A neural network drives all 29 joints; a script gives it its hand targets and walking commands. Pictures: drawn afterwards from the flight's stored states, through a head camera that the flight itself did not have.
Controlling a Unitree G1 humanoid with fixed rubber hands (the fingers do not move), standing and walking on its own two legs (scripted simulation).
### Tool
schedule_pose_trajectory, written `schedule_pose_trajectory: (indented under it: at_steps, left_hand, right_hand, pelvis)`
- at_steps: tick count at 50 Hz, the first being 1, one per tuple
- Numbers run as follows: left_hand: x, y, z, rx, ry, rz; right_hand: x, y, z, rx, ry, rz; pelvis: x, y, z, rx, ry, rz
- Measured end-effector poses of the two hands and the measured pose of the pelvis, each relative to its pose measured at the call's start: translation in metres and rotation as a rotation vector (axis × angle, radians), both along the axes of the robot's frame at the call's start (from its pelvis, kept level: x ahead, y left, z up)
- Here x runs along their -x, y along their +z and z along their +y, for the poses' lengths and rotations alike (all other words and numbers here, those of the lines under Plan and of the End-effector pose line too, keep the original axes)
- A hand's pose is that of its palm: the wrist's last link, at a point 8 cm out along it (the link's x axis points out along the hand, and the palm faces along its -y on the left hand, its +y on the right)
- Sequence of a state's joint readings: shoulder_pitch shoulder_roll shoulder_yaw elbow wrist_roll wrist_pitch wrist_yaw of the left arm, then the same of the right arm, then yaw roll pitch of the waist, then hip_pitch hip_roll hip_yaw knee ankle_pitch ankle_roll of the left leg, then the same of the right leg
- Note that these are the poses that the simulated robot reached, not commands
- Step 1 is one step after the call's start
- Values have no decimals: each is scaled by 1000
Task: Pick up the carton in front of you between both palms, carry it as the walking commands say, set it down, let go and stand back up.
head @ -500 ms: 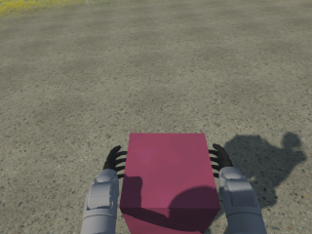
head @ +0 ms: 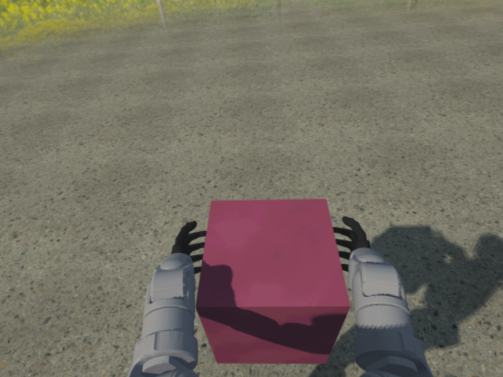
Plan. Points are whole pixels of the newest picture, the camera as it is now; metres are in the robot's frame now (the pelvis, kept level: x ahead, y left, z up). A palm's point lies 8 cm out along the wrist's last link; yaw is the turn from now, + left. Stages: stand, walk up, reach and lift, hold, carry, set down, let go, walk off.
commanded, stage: set down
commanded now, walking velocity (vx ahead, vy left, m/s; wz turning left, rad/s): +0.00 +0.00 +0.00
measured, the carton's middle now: (269, 284) +0.32 +0.00 -0.03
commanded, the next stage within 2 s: none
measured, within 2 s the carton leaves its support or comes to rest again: neither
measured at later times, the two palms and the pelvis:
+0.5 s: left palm (205, 292) +0.39 +0.15 -0.16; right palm (335, 299) +0.36 -0.15 -0.16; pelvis -0.01 +0.02 -0.08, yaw +0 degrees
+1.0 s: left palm (220, 300) +0.44 +0.13 -0.29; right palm (331, 311) +0.40 -0.16 -0.29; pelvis -0.03 +0.03 -0.21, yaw +0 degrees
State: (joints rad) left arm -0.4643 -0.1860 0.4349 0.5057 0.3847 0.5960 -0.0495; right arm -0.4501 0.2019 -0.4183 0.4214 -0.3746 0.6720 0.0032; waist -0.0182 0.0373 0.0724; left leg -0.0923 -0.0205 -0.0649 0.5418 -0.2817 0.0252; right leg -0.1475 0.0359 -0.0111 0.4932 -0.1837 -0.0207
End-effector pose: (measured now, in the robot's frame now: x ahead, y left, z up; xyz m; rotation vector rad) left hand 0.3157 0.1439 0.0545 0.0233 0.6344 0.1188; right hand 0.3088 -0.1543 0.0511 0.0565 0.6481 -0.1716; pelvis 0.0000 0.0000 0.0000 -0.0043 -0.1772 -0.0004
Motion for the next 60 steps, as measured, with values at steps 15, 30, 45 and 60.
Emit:
schedule_pose_trajectory:
  at_steps: [15, 30, 45, 60]
  left_hand:
    - [-47, -108, 4, -38, -67, 66]
    - [-87, -233, 1, 28, -83, -18]
    - [-119, -314, -10, 28, -105, 27]
    - [-146, -409, -18, 5, -151, 44]
  right_hand:
    - [-34, -108, 4, 42, -13, 66]
    - [-58, -231, 2, 25, -89, -27]
    - [-82, -310, -7, 18, -118, 17]
    - [-99, -408, -14, 8, -151, 35]
  pelvis:
    - [5, -26, 3, 1, -2, 299]
    - [9, -105, 27, -3, -9, 740]
    - [22, -178, 31, -9, -6, 903]
    - [44, -259, 22, -4, 0, 964]
